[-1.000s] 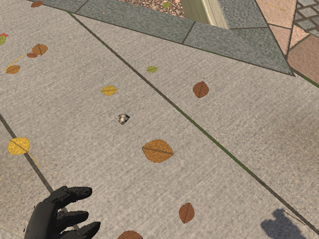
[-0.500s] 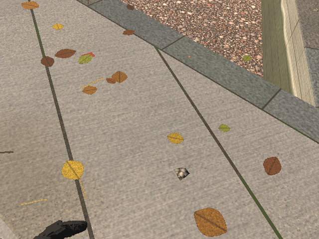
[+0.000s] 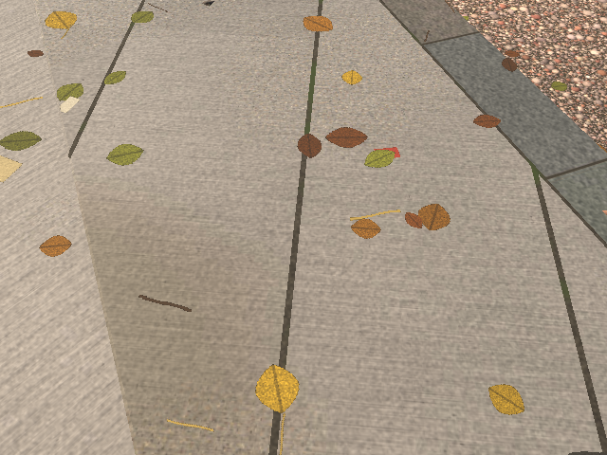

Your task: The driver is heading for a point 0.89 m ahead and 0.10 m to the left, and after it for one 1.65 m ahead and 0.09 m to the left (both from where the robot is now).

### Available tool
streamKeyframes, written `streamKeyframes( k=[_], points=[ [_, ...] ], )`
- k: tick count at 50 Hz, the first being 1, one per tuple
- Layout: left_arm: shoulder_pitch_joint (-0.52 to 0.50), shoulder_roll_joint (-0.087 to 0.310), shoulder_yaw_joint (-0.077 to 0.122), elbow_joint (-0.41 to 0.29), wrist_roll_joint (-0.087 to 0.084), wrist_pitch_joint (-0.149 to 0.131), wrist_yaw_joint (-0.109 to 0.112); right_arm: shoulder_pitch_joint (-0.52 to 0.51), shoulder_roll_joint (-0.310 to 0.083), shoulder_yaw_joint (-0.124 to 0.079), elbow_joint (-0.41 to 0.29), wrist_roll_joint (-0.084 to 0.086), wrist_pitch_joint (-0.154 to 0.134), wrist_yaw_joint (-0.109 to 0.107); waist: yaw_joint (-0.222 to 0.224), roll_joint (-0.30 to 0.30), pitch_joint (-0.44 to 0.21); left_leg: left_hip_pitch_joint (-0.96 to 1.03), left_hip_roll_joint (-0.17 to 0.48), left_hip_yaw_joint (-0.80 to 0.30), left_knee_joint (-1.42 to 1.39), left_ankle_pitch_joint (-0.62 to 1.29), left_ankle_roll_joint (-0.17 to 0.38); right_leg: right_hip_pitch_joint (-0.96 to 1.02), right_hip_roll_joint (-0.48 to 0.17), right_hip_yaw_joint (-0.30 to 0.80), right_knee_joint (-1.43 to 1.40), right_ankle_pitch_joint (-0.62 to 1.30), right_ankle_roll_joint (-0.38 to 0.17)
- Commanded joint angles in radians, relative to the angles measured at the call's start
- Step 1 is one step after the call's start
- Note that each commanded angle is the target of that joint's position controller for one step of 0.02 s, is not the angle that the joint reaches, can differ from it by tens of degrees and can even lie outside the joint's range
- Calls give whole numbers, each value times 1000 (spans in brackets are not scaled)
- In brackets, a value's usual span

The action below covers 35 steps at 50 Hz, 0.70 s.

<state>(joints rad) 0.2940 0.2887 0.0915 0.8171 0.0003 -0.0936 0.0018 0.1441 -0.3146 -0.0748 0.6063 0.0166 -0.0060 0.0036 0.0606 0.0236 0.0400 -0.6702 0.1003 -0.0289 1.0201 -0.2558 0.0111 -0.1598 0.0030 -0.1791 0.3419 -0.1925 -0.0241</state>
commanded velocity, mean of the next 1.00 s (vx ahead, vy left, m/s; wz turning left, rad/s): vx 0.50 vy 0.00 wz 0.12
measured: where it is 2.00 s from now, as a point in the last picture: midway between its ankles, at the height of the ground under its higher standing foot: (288, 301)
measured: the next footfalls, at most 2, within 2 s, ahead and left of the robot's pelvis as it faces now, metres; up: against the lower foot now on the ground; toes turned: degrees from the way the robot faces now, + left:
left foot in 0.20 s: +0.25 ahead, +0.16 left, +0.00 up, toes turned +11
right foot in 0.72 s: +0.63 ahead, +0.04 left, +0.00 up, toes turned +10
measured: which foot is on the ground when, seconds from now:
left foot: up 0.00-0.18, down 0.20-0.74, up 0.76-1.00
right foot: down 0.00-0.20, up 0.22-0.70, down 0.72-1.00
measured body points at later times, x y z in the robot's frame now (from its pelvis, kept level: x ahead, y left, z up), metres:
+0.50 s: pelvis +0.27 +0.09 +0.01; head +0.30 +0.12 +0.46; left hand +0.41 +0.38 -0.09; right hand +0.41 -0.17 -0.09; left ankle +0.22 +0.16 -0.74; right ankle +0.47 -0.05 -0.67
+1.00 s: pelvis +0.60 +0.10 +0.00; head +0.64 +0.09 +0.45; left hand +0.64 +0.38 -0.11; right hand +0.82 -0.14 -0.08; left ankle +0.71 +0.29 -0.67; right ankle +0.59 +0.03 -0.74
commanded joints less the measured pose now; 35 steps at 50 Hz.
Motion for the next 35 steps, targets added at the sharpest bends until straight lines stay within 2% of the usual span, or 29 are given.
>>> streamKeyframes(
  k=[1, 4, 7, 8, 9, 10, 11, 12, 13, 14, 15, 16, 17, 20, 22, 24, 27, 30, 32, 33, 34, 35],
  points=[
    [-134, 156, 29, -89, -6, -20, 2, 5, -18, 11, -51, 3, -9, 16, -51, -47, -19, 51, 42, -28, -129, 124, -6, -16, -292, 160, -217, 45, -185],
    [-94, 185, 35, -73, -17, -6, -5, -76, -33, 11, -73, 7, -9, 28, -14, -66, 6, 87, 21, 27, -266, 153, 3, 36, -282, 80, -201, 39, -148],
    [-52, 214, 42, -51, -32, 16, -10, -119, -50, 5, -98, 6, -5, 38, 1, -75, 27, 94, -7, 73, -348, 62, 39, 135, -309, 49, -142, 92, -123],
    [-55, 228, 44, -48, -38, 24, -9, -92, -64, -4, -97, 2, -5, 39, -22, -83, 9, 147, -39, 106, -378, 25, 59, 152, -307, 26, -71, 225, -110],
    [-73, 232, 43, -46, -45, 33, -9, -3, -88, -22, -75, -2, -5, 39, -84, -74, -41, 285, -90, 150, -441, 41, 87, 136, -279, -25, 86, 419, -88],
    [-53, 196, 29, -47, -40, 38, -6, 175, -151, -60, -18, 3, -3, 32, -159, -46, -134, 539, -160, 167, -466, 60, 125, 45, -226, -74, 335, 536, -57],
    [-55, 129, 4, -86, -4, 34, 0, 333, -271, -100, 6, 11, 2, 14, -208, 118, -193, 824, 31, -187, -531, -8, 224, -285, -153, -97, 713, 223, 15],
    [-52, 42, -30, -151, 13, 5, -2, 298, -339, -96, -31, 9, -19, 20, -125, 278, -311, 992, 218, -758, -713, -234, 383, -609, 20, 111, 965, -400, 50],
    [-164, 144, -9, -164, -28, -20, -11, 283, -225, -63, -44, 4, -45, 32, -184, 132, -296, 992, 237, -753, -777, -224, 360, -722, -20, 246, 1041, -342, 31],
    [-187, 152, -9, -173, -43, -35, -19, 254, -181, -47, -37, -4, -58, 33, -161, 113, -207, 906, 215, -609, -757, -118, 327, -746, -62, 242, 998, -248, 3],
    [-174, 134, -15, -155, -23, -42, -13, 200, -150, -38, -42, -1, -60, 29, -122, 41, -170, 791, 170, -494, -737, -6, 292, -680, -103, 251, 917, -175, -2],
    [-163, 135, -11, -143, -2, -41, -10, 148, -123, -28, -50, -5, -59, 24, -85, 38, -133, 685, 129, -404, -741, 105, 269, -608, -128, 255, 834, -122, 4],
    [-154, 138, -8, -138, -1, -31, -13, 119, -105, -19, -62, -13, -59, 19, -60, 47, -123, 619, 102, -362, -762, 168, 261, -550, -136, 257, 797, -85, 11],
    [-164, 105, -17, -128, 10, -3, -17, 120, -110, -17, -46, -13, -68, 0, -43, 24, -106, 553, 76, -270, -790, 341, 270, -523, -106, 224, 683, 9, 56],
    [-220, 67, -35, -132, 8, 3, -21, 143, -106, -14, -18, -11, -70, -10, -66, 33, -75, 540, 52, -187, -806, 377, 242, -519, -104, 210, 529, 134, 72],
    [-289, 46, -48, -142, -2, 3, -29, 170, -112, -13, 8, -13, -73, -12, -100, 57, -47, 520, 30, -125, -817, 348, 209, -475, -88, 191, 389, 262, 70],
    [-365, 52, -53, -158, -20, 1, -43, 215, -132, -16, 48, -14, -80, -7, -141, 64, -2, 550, 63, -111, -846, 248, 198, -452, -73, 178, 275, 349, 45],
    [-400, 68, -50, -178, -24, -4, -61, 241, -135, -19, 89, -13, -75, -7, -150, 45, 41, 680, 120, -101, -825, 275, 189, -529, -69, 189, 217, 290, -1],
    [-383, 76, -47, -180, -21, -7, -75, 230, -143, -25, 104, -13, -66, -14, -134, 45, 37, 747, 144, -74, -784, 382, 168, -527, -55, 185, 198, 212, -34],
    [-347, 86, -42, -173, -20, -7, -78, 212, -151, -27, 104, -16, -61, -18, -113, 53, 14, 763, 140, -51, -742, 522, 153, -475, -32, 170, 196, 167, -51],
    [-289, 106, -31, -159, -17, -4, -77, 198, -162, -30, 100, -20, -54, -23, -83, 70, -35, 777, 128, -28, -670, 716, 135, -387, 4, 140, 206, 128, -68],
    [-176, 135, -13, -127, -13, -1, -72, 179, -161, -28, 94, -24, -44, -28, -23, 66, -109, 767, 94, 12, -522, 888, 110, -236, 50, 105, 192, 132, -91]
  ],
)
